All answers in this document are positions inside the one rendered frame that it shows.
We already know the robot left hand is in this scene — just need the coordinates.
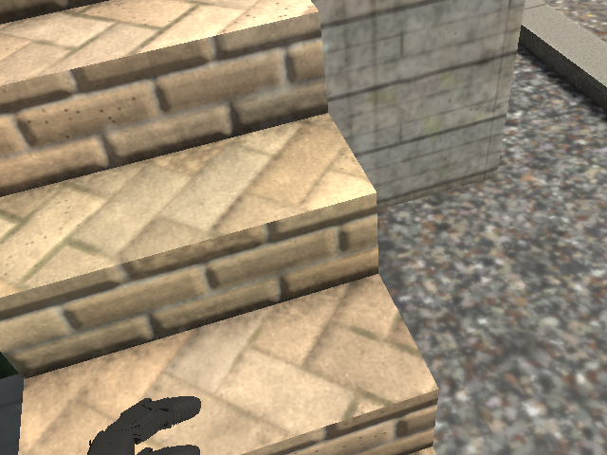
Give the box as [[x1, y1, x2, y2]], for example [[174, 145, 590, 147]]
[[87, 396, 201, 455]]

